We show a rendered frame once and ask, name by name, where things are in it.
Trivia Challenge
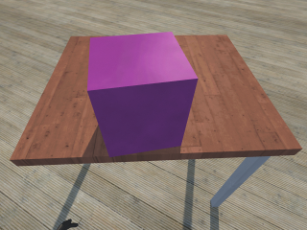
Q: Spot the table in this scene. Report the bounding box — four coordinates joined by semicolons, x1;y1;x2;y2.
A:
10;34;302;207

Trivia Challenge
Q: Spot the carton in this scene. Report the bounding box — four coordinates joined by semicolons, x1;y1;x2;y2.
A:
87;32;198;157

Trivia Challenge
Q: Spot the robot left hand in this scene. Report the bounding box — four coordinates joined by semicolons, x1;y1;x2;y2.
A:
57;219;79;230

